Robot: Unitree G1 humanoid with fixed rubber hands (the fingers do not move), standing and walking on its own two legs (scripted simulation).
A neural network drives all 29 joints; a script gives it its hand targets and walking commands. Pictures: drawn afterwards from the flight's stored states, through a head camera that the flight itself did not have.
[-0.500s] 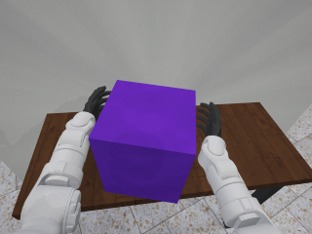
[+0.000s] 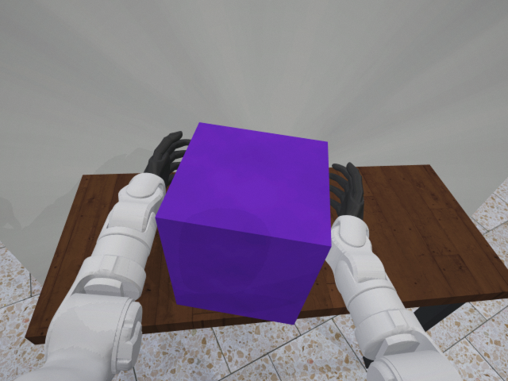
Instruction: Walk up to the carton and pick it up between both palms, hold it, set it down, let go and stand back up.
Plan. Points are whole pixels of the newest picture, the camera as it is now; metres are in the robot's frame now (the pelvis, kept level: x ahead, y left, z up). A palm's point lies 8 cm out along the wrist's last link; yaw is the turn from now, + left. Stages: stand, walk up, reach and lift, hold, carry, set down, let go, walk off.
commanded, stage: reach and lift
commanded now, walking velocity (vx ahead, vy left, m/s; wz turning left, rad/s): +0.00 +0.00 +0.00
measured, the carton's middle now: (248, 227) +0.38 -0.01 +0.05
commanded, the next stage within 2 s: none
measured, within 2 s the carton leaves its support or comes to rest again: leaves its support in 1.54 s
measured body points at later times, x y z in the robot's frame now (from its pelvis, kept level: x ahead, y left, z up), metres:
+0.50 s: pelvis +0.01 +0.01 +0.01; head +0.03 +0.04 +0.45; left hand +0.45 +0.13 +0.11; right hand +0.37 -0.17 +0.10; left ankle +0.00 +0.10 -0.74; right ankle +0.03 -0.14 -0.74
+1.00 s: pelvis +0.02 +0.01 +0.01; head +0.05 +0.05 +0.45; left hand +0.45 +0.13 +0.11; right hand +0.36 -0.17 +0.08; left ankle +0.00 +0.10 -0.74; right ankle +0.03 -0.14 -0.74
